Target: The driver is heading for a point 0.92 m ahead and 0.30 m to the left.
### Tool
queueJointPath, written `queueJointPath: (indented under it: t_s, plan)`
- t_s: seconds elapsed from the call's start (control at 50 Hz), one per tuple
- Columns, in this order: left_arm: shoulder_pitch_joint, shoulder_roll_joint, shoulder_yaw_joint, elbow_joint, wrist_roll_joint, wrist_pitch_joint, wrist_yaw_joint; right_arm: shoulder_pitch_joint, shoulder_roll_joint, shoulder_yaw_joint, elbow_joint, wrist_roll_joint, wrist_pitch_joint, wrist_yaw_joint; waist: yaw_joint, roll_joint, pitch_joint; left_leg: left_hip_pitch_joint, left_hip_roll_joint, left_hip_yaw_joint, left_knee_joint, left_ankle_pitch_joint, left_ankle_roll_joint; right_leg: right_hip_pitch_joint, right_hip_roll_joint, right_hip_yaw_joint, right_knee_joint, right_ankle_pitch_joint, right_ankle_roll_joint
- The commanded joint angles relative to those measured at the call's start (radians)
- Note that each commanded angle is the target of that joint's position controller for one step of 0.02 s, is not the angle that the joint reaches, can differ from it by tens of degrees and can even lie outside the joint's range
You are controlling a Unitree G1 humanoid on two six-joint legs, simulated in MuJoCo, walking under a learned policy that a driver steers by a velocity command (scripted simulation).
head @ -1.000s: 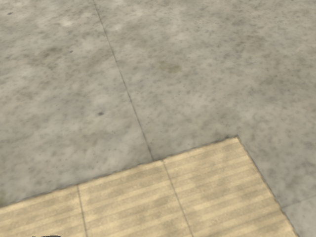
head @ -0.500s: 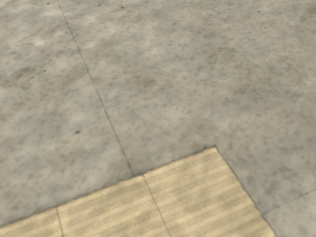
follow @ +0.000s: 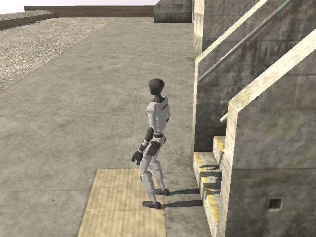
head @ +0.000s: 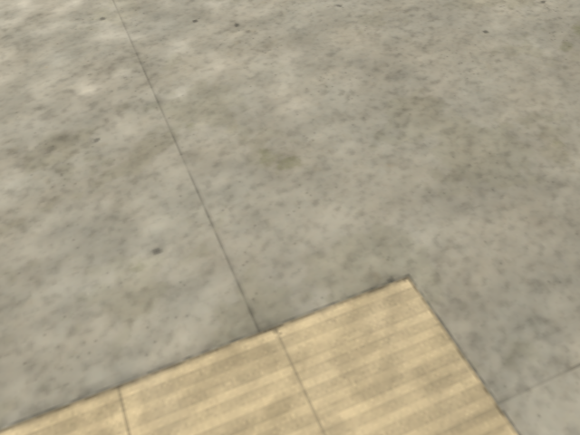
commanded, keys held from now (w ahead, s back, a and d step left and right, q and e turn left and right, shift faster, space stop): no key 0.88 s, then w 0.12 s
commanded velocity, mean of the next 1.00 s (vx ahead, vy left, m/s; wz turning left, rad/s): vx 0.01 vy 0.00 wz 0.00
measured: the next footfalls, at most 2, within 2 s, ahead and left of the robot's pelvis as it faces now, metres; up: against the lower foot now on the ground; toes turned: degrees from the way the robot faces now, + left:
left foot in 1.62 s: +0.41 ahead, +0.11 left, +0.00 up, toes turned +12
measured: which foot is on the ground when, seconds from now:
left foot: down 0.00-1.00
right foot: down 0.00-1.00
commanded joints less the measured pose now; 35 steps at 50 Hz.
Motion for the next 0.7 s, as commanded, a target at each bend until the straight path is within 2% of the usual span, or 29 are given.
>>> queueJointPath:
  t_s: [0.02, 0.1, 0.38, 0.7]
  plan:
    - [0.005, 0.104, 0.016, -0.018, 0.0, -0.009, 0.005, -0.013, -0.115, -0.019, -0.029, 0.001, -0.006, -0.004, 0.005, -0.006, -0.052, -0.001, 0.06, -0.054, -0.094, 0.222, 0.044, 0.027, -0.046, 0.031, -0.068, 0.279, -0.023]
    - [0.005, 0.111, 0.014, 0.007, 0.0, -0.009, 0.007, -0.006, -0.122, -0.016, -0.006, 0.0, -0.005, -0.006, 0.003, 0.002, -0.05, 0.01, 0.056, -0.05, -0.105, 0.219, 0.042, 0.029, -0.045, 0.026, -0.079, 0.273, -0.019]
    - [0.041, 0.097, 0.003, 0.074, 0.0, -0.01, 0.014, 0.03, -0.114, -0.004, 0.048, 0.001, -0.002, -0.013, 0.001, 0.0, -0.033, 0.007, 0.052, -0.051, -0.136, 0.177, 0.044, 0.019, -0.043, 0.011, -0.105, 0.235, -0.005]
    - [0.102, 0.078, -0.007, 0.107, 0.0, -0.013, 0.022, 0.077, -0.1, 0.004, 0.075, 0.003, -0.002, -0.016, 0.0, -0.001, -0.017, -0.004, 0.047, -0.053, -0.153, 0.161, 0.05, 0.005, -0.044, 0.0, -0.114, 0.218, 0.005]
Keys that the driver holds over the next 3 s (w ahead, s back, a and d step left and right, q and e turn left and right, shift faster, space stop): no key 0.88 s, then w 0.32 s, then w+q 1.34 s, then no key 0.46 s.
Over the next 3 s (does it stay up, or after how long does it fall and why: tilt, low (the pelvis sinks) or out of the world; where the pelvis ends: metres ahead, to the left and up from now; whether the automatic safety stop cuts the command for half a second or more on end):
stays up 0.81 0.30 0.00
